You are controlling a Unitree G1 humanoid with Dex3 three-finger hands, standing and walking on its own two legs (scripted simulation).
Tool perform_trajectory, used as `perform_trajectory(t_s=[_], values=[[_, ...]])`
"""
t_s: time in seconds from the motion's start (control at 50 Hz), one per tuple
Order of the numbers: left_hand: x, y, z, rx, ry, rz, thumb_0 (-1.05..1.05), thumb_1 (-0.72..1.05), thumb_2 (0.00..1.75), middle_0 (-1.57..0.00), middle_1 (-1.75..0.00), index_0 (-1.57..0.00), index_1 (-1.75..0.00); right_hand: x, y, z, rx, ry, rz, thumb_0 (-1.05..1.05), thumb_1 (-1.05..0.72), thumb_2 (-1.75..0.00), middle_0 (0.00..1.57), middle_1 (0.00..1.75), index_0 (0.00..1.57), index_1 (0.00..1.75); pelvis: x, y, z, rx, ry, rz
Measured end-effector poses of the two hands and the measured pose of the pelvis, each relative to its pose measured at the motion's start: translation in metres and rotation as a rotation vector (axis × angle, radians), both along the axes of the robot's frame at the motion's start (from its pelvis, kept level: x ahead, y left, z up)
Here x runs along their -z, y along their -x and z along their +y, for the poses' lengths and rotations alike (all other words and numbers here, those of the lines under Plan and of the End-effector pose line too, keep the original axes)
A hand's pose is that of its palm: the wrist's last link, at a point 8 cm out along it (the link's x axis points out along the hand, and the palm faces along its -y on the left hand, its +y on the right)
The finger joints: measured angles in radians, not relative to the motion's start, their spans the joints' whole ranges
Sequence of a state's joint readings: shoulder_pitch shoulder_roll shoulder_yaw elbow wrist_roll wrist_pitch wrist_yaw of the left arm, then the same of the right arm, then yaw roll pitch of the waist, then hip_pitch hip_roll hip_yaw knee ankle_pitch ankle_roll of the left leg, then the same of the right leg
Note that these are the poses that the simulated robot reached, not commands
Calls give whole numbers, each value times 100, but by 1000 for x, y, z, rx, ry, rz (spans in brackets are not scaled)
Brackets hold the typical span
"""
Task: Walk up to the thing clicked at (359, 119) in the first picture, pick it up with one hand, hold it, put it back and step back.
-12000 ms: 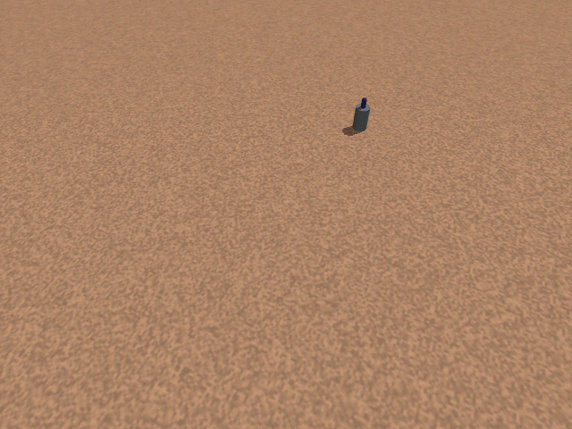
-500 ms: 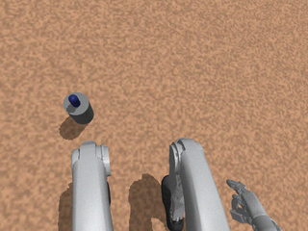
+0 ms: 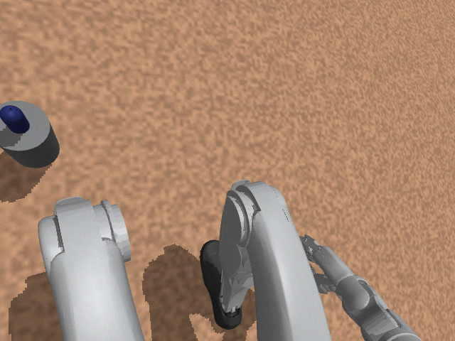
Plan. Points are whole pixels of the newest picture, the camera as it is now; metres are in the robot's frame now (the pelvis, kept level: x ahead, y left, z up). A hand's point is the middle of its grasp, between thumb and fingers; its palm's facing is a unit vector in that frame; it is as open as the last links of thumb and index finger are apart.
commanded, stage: close in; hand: left
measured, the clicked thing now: (25, 133) +0.45 +0.28 -0.21
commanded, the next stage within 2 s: rest palm in 0.68 s
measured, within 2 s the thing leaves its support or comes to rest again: neither
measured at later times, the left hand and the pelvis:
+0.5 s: hand out of the picture +0.41 +0.31 -0.16, palm faces +0.23 -0.97 +0.01, open 17.5 cm; pelvis -0.01 +0.01 -0.03, yaw -3 degrees
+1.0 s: hand (12, 144) +0.42 +0.29 -0.19, palm faces +0.25 -0.97 +0.00, open 16.5 cm; pelvis -0.02 +0.02 -0.03, yaw -5 degrees
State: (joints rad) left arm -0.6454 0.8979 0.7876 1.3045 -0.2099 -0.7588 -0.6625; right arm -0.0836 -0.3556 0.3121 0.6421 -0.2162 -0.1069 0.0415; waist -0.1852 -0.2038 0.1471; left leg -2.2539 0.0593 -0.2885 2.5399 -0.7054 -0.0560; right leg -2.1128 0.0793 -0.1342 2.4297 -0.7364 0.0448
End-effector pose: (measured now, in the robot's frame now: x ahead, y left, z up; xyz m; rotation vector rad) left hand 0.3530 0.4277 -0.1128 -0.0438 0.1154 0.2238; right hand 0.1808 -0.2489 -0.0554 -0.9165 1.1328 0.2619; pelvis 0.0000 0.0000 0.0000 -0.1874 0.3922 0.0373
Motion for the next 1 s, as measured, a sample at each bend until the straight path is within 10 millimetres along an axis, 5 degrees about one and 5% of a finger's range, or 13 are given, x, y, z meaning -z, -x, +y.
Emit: perform_trajectory(t_s=[0.3,1.0], values=[[44,-27,-66,43,22,-28,-1,-60,2,-6,-7,-6,-8,6,10,10,-65,36,21,0,-94,-90,21,30,20,30,19,5,5,32,42,-102],[73,-37,-94,-29,-44,-69,-1,-32,13,-6,-6,-6,-6,-12,42,18,-130,153,138,0,-90,-90,21,30,20,30,25,17,17,51,108,-193]])
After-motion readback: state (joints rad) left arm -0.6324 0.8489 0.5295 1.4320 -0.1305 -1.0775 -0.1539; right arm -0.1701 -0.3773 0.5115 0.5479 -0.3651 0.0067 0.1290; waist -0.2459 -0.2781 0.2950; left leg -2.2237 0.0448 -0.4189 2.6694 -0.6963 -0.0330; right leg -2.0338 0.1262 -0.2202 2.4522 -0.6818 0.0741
